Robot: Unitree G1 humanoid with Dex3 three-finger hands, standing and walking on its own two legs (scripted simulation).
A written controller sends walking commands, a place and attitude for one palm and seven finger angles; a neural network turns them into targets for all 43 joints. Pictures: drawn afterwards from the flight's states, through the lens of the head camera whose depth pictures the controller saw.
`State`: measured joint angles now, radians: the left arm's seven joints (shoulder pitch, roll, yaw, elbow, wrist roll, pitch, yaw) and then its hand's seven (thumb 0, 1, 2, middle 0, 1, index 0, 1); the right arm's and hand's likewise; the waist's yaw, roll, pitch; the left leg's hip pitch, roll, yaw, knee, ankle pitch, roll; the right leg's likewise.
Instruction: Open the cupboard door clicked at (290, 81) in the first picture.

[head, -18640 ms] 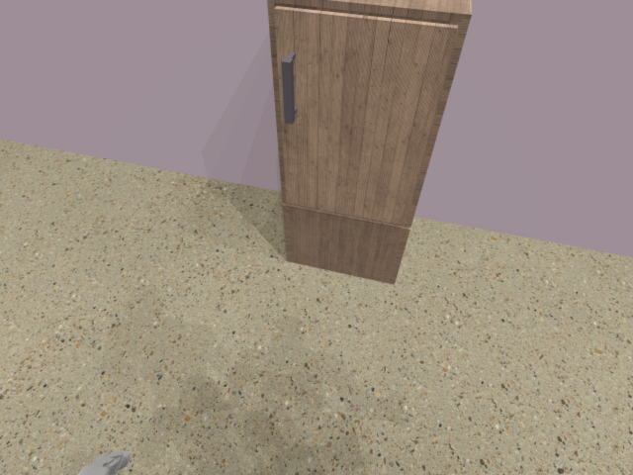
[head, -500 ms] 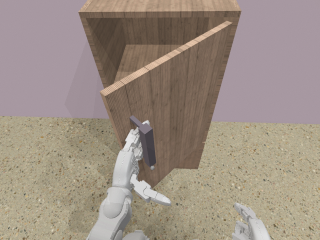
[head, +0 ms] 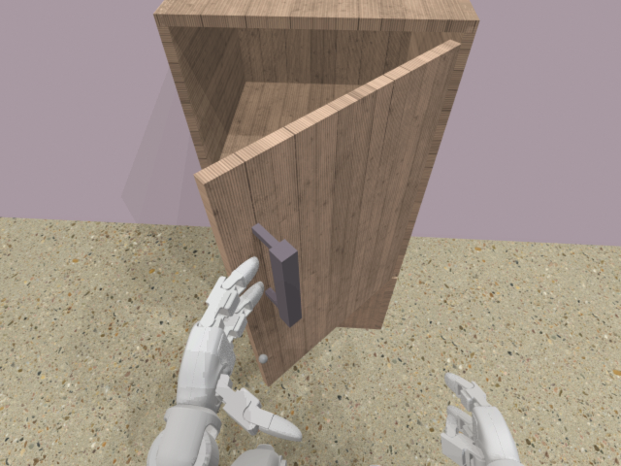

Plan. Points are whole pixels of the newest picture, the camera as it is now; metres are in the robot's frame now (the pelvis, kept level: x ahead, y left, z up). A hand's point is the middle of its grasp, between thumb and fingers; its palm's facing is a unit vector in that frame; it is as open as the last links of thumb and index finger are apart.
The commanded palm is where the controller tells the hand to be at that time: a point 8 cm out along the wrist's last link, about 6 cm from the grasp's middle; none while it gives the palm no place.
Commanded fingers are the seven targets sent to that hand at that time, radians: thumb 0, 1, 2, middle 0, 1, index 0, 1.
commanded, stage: slide the hand sideways off the handle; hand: left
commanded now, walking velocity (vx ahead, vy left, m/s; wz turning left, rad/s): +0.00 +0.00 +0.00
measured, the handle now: (277, 277) +0.33 +0.07 +0.07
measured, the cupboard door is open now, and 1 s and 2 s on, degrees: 46 45 45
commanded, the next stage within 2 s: draw the hand back to the body in 0.40 s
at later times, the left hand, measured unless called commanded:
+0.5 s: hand (217, 398) +0.19 +0.11 +0.07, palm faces -0.04 -1.00 -0.01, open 16.3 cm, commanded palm +0.17 +0.17 +0.07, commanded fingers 0.00 -0.50 0.30 -0.15 -0.30 -0.15 -0.30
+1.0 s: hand (135, 382) +0.18 +0.17 +0.13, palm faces -0.01 -1.00 -0.07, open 16.2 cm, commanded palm +0.16 +0.23 +0.14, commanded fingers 0.00 -0.29 0.39 -0.16 -0.30 -0.16 -0.30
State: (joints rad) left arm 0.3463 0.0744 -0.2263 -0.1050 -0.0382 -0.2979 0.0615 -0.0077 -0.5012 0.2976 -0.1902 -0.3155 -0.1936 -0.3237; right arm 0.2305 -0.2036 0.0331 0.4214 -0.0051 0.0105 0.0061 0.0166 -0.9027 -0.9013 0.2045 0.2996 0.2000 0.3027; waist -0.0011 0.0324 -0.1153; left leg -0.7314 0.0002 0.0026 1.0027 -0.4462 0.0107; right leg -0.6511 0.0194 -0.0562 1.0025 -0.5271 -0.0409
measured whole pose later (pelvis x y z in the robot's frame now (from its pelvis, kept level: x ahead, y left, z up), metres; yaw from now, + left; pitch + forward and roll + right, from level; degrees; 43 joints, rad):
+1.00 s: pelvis +0.00 +0.01 +0.02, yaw +1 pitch +6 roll -2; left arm 0.58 0.25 0.07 -0.37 -0.26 -0.20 -0.17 -0.01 -0.48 0.31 -0.15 -0.30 -0.15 -0.30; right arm 0.27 -0.24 0.04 0.44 0.05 -0.09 -0.07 0.02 -0.90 -0.90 0.20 0.30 0.20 0.30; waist 0.02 0.06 -0.12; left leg -0.60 0.00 -0.02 0.92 -0.42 0.02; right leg -0.49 0.03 -0.07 0.87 -0.48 -0.03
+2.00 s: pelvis +0.03 +0.01 +0.07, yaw +1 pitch -3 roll +0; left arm 0.49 0.33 0.31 -0.39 -0.08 -0.04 0.11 0.02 0.87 0.89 -0.21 -0.30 -0.21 -0.30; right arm 0.19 -0.23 0.03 0.63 0.00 -0.07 -0.08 0.02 -0.90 -0.90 0.21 0.30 0.20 0.30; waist 0.07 0.05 0.01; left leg -0.14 -0.02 0.00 0.43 -0.23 0.02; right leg -0.05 0.02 -0.05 0.39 -0.29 -0.02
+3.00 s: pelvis -0.09 +0.03 +0.05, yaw +5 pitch -1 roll -3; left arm 0.57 0.44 0.44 -0.56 -0.04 -0.17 0.15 0.02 0.89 0.90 -0.21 -0.30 -0.21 -0.31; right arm 0.20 -0.22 0.01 0.56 0.00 -0.04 -0.08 0.02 -0.90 -0.90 0.21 0.30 0.20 0.30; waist 0.00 0.02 0.07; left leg -0.43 -0.03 -0.04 0.54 -0.11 0.05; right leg -0.32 0.05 -0.03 0.53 -0.23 0.00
